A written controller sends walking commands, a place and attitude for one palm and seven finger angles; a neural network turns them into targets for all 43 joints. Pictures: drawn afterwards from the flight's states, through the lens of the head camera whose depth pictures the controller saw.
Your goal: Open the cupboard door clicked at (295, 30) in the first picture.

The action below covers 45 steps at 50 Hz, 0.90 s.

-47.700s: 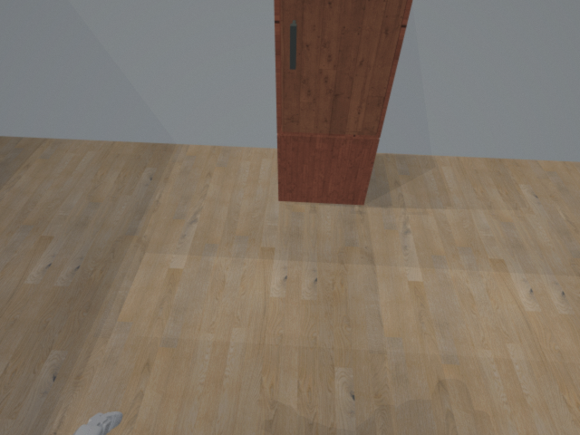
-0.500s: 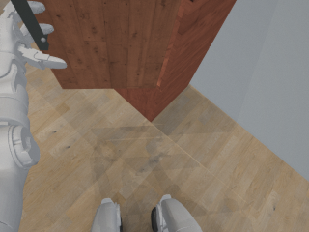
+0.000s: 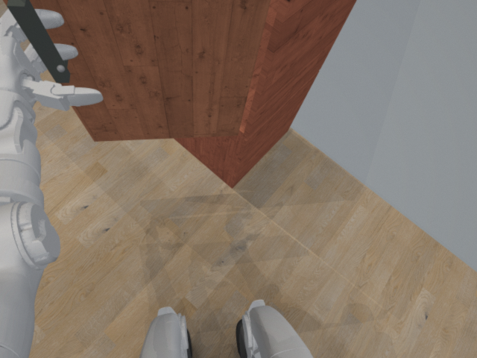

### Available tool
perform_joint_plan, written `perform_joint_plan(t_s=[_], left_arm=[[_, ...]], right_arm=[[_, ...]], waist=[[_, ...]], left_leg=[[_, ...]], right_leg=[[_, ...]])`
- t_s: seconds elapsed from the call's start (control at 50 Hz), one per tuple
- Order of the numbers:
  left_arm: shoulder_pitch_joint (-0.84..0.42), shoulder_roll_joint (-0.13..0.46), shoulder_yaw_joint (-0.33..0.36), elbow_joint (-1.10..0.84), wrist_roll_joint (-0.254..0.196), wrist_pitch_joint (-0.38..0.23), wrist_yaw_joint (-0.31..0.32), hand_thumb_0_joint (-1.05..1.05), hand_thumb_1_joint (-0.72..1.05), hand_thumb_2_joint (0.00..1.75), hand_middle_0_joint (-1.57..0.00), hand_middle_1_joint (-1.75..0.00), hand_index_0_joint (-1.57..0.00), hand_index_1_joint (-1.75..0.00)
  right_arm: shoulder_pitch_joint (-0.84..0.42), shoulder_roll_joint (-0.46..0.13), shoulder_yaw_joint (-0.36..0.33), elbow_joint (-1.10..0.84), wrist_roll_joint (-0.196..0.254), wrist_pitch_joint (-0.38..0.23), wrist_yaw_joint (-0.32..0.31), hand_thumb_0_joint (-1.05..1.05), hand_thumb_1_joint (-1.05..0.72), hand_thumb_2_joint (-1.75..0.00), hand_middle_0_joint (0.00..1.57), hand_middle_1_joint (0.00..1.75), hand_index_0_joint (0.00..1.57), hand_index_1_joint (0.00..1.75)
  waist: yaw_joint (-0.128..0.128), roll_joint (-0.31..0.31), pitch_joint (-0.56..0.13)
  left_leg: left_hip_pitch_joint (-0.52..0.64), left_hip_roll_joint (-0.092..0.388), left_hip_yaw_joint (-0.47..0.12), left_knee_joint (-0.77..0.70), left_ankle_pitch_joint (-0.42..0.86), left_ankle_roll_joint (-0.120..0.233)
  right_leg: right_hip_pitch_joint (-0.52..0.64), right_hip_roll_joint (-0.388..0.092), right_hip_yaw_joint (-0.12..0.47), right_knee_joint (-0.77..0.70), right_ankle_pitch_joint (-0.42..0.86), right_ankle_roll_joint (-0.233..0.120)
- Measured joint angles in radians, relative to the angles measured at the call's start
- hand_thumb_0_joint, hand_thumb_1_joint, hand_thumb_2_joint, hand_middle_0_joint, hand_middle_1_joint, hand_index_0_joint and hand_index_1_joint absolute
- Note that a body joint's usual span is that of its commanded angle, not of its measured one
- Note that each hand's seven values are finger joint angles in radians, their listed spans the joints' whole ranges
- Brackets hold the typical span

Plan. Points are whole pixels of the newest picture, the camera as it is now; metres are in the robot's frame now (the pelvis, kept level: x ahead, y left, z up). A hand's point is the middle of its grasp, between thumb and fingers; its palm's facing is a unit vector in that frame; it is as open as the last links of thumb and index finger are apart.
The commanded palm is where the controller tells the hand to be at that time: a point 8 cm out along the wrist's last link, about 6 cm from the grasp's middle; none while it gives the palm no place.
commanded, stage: close the thumb around the handle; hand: left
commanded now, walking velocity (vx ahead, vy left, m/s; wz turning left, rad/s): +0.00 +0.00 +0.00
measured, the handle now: (45, 35) +0.60 +0.23 +0.09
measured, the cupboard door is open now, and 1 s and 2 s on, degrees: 48 55 97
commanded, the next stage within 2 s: pull the door open along its arc in 0.50 s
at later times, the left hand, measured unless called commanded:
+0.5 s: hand (59, 67) +0.55 +0.21 +0.08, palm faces +0.01 -1.00 -0.01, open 5.6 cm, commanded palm +0.53 +0.24 +0.08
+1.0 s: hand (62, 90) +0.51 +0.20 +0.08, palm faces -0.01 -1.00 -0.01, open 5.6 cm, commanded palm +0.46 +0.24 +0.08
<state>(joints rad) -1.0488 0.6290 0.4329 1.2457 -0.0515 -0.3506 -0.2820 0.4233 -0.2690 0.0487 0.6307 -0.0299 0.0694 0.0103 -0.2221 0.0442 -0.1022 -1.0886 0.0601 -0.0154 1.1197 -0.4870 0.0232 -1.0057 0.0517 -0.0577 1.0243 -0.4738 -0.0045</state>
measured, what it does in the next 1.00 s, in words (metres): stands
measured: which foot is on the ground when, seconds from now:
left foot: down 0.00-1.00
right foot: down 0.00-1.00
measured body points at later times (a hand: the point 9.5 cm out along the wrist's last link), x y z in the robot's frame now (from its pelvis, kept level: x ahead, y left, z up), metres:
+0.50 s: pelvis +0.00 +0.00 +0.00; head +0.16 +0.03 +0.42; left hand +0.54 +0.26 +0.09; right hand -0.03 -0.26 -0.10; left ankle +0.01 +0.10 -0.65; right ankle +0.00 -0.12 -0.65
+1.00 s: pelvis +0.01 +0.00 +0.01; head +0.14 +0.02 +0.44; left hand +0.50 +0.26 +0.08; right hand +0.00 -0.26 -0.09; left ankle +0.01 +0.10 -0.65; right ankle +0.00 -0.12 -0.65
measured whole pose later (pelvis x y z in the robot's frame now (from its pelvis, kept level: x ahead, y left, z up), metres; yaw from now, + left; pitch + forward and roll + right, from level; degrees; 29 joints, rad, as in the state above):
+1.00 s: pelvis +0.01 +0.00 +0.01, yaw -1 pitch +24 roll -4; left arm -0.77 0.52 0.43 1.01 -0.14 -0.33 -0.31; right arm 0.43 -0.27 0.03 0.58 0.00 0.10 0.02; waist -0.18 0.05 -0.14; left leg -0.98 0.06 0.02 1.05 -0.48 0.03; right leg -0.92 0.06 -0.02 0.97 -0.46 0.00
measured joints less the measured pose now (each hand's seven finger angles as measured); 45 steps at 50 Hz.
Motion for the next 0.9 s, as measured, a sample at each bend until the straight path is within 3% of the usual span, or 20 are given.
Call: perform_joint_plan(t_s=[0.44, 0.72, 0.9], left_arm=[[-0.021, 0.021, -0.006, 0.025, 0.0, 0.007, -0.006, 0.01, 0.74, 0.83, -0.37, -1.31, -0.38, -1.34], [-0.018, 0.024, 0.006, 0.018, 0.001, 0.016, -0.016, 0.01, 0.74, 0.83, -0.36, -1.34, -0.38, -1.35], [0.126, -0.037, 0.019, -0.11, -0.044, 0.02, -0.024, 0.01, 0.75, 0.8, -0.34, -1.34, -0.36, -1.35]], right_arm=[[-0.003, -0.002, 0.008, 0.005, 0.001, -0.003, -0.008, 0.0, -0.91, -0.9, 0.2, 0.3, 0.2, 0.3], [-0.003, 0.0, 0.01, -0.001, 0.001, -0.003, -0.009, 0.0, -0.91, -0.9, 0.2, 0.3, 0.2, 0.3], [0.008, -0.001, -0.005, -0.027, 0.014, 0.015, 0.0, 0.0, -0.91, -0.9, 0.2, 0.3, 0.2, 0.3]], waist=[[-0.007, 0.003, 0.004], [-0.005, 0.004, 0.0], [0.017, 0.004, -0.015]], left_leg=[[-0.009, 0.0, -0.004, 0.004, 0.003, 0.0], [-0.013, 0.002, -0.002, 0.007, 0.001, -0.001], [0.043, 0.006, 0.022, -0.03, 0.001, 0.002]], right_leg=[[-0.007, 0.001, -0.003, 0.002, 0.003, 0.0], [-0.013, 0.003, -0.001, 0.005, 0.002, -0.001], [0.03, 0.006, 0.023, -0.024, 0.007, 0.002]])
